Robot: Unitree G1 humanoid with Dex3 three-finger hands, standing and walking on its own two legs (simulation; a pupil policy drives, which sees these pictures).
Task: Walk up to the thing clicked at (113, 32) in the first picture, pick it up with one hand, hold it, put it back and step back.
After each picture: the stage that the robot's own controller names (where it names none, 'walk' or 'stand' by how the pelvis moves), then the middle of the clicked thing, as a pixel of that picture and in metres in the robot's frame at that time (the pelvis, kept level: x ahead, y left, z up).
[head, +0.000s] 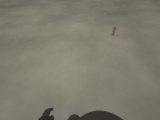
stand; (113, 31) +2.32 -0.59 -0.65
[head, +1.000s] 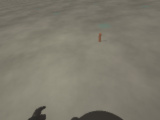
walk; (99, 37) +2.24 -0.07 -0.62
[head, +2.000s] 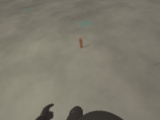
walk; (80, 43) +1.58 +0.35 -0.65
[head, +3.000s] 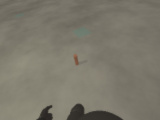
walk; (76, 60) +1.07 +0.36 -0.65
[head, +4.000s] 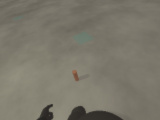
walk; (75, 75) +0.70 +0.32 -0.65
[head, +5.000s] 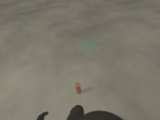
walk; (78, 88) +0.52 +0.22 -0.65
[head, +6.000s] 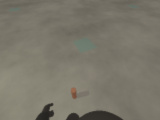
stand; (74, 93) +0.43 +0.19 -0.65
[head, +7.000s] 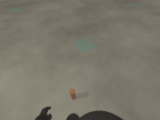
stand; (73, 94) +0.41 +0.21 -0.65
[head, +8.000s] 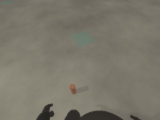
stand; (73, 89) +0.41 +0.22 -0.65
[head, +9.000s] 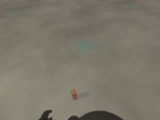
stand; (74, 94) +0.42 +0.21 -0.66
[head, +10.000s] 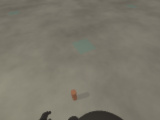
stand; (74, 95) +0.42 +0.21 -0.66
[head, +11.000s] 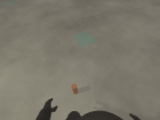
go down; (74, 89) +0.43 +0.20 -0.65
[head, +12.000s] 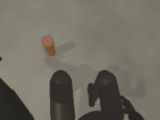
go down; (50, 48) +0.49 +0.27 -0.23
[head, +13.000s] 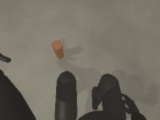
close in; (59, 51) +0.49 +0.26 -0.25
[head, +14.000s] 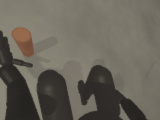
close in; (25, 45) +0.47 +0.31 -0.16
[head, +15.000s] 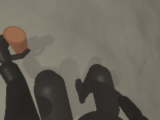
lift; (19, 45) +0.45 +0.31 -0.16
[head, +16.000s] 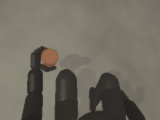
lift; (49, 60) +0.35 +0.28 -0.07
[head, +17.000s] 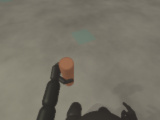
hold; (68, 74) +0.31 +0.16 +0.07
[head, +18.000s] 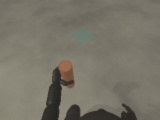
hold; (68, 76) +0.31 +0.16 +0.02
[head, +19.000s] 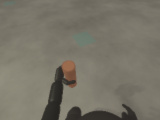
hold; (70, 76) +0.31 +0.15 +0.03
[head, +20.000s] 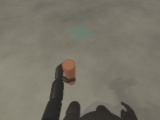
crouch; (70, 74) +0.33 +0.15 +0.00
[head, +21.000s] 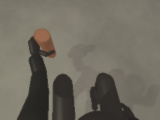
lower; (47, 46) +0.48 +0.25 -0.04
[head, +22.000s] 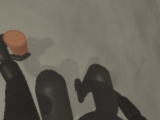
lower; (19, 49) +0.43 +0.30 -0.17
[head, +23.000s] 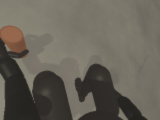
lower; (17, 46) +0.44 +0.31 -0.16
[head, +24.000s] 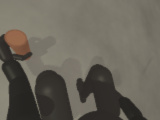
lower; (21, 48) +0.43 +0.31 -0.16
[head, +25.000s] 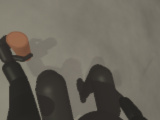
lower; (22, 49) +0.43 +0.31 -0.16
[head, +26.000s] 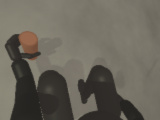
open; (30, 49) +0.44 +0.28 -0.17
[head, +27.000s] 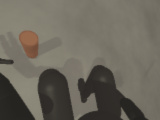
stand; (31, 47) +0.43 +0.29 -0.17
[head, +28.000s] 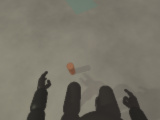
walk; (71, 69) +0.45 +0.21 -0.41
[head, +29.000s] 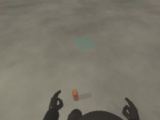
stand; (75, 95) +0.40 +0.17 -0.60
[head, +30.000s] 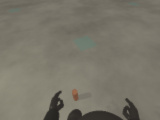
stand; (75, 95) +0.40 +0.18 -0.60
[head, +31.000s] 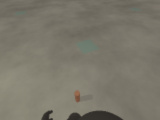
stand; (77, 96) +0.42 +0.16 -0.64
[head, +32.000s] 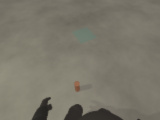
walk; (77, 86) +0.44 +0.14 -0.63
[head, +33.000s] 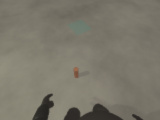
walk; (76, 73) +0.62 +0.17 -0.64
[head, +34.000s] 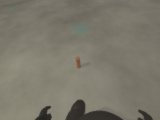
walk; (78, 62) +0.90 +0.28 -0.62
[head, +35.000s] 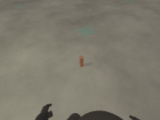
stand; (81, 61) +1.01 +0.19 -0.65
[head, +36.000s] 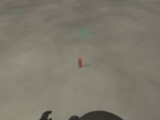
stand; (79, 62) +1.02 +0.21 -0.66
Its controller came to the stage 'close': yes
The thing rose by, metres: 0.68
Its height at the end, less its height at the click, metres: +0.00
